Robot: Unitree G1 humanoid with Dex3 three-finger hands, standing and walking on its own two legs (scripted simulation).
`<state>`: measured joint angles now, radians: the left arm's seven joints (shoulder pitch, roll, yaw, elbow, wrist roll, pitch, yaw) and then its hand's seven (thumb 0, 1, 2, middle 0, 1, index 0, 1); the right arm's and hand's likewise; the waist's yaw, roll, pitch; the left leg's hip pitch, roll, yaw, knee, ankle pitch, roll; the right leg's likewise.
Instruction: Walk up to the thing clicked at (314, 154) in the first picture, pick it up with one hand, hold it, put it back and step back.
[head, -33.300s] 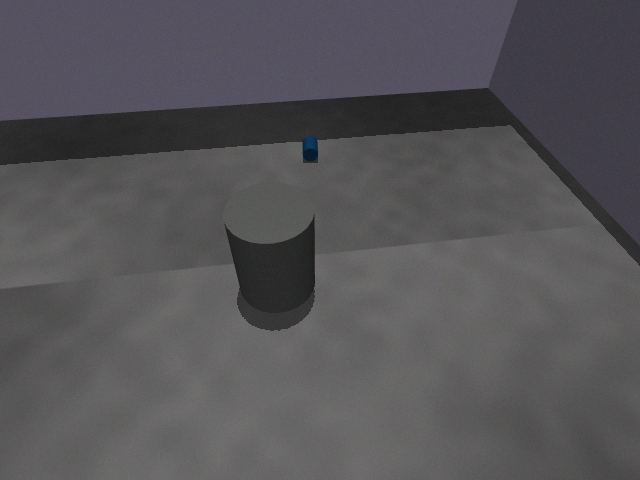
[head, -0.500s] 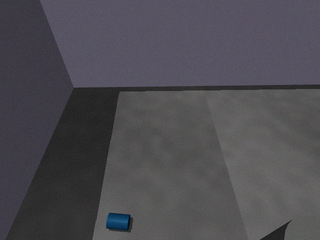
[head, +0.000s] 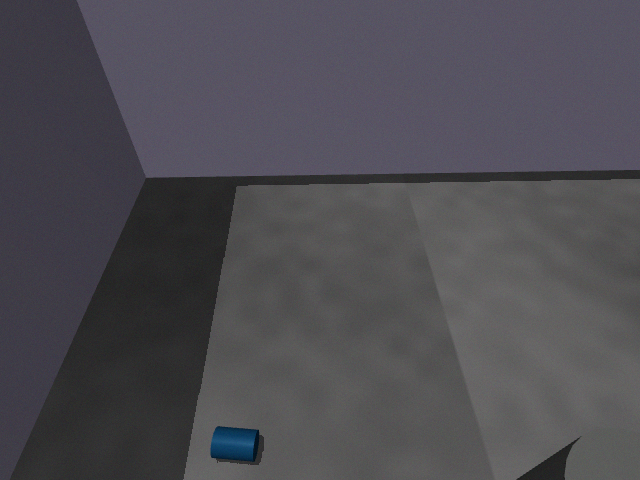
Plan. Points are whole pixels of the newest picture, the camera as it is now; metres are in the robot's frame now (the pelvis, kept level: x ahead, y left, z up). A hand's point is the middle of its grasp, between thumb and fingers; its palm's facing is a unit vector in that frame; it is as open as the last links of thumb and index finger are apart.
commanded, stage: walk up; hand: left
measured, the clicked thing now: (235, 443) +0.41 +0.26 -0.74
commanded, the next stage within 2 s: none
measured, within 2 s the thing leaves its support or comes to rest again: neither
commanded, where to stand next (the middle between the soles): +0.02 +0.00 m, yaw +0 degrees
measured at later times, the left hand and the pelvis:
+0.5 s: hand out of the picture +0.09 +0.32 -0.18, palm faces -0.01 -0.93 -0.36, open 7.4 cm; pelvis +0.05 +0.05 -0.02, yaw +0 degrees
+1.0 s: hand out of the picture +0.04 +0.26 -0.20, palm faces -0.10 -0.92 -0.38, open 7.4 cm; pelvis -0.05 -0.01 -0.05, yaw -5 degrees
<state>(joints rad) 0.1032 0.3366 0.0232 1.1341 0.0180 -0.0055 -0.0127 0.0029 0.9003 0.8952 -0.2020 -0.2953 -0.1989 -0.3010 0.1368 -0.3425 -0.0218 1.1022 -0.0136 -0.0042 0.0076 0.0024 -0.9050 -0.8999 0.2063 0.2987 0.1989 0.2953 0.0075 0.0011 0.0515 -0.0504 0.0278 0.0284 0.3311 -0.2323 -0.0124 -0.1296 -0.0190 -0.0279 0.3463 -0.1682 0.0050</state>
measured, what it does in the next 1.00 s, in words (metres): steps on the spot: left foot, then right foot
